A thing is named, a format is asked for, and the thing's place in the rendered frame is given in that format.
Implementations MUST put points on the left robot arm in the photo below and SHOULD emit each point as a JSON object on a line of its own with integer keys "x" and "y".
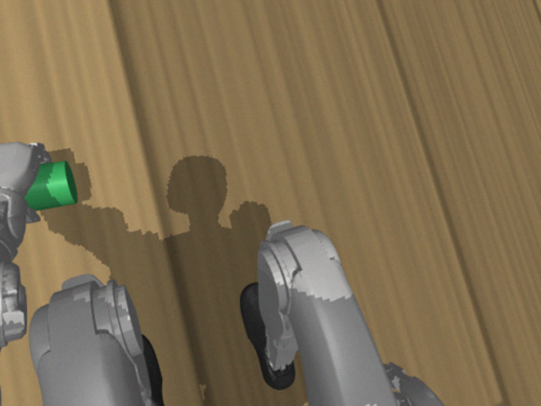
{"x": 13, "y": 303}

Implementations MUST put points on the right robot hand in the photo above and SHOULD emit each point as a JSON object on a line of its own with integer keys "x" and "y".
{"x": 413, "y": 391}

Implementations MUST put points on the right robot foot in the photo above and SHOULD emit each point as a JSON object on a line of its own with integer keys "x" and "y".
{"x": 255, "y": 329}

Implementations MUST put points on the can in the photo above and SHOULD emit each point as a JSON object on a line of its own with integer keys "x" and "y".
{"x": 54, "y": 186}

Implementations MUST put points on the left robot hand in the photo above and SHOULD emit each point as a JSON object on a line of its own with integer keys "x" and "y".
{"x": 19, "y": 166}

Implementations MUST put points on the left robot foot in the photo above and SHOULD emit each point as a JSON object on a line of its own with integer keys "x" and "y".
{"x": 154, "y": 372}

